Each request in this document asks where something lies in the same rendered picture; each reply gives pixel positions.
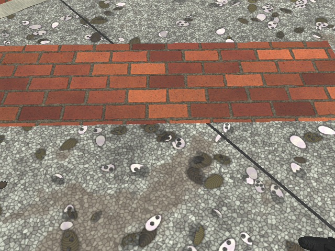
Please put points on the right robot hand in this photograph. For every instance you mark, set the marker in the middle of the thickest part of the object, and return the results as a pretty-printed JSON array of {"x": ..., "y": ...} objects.
[{"x": 317, "y": 243}]

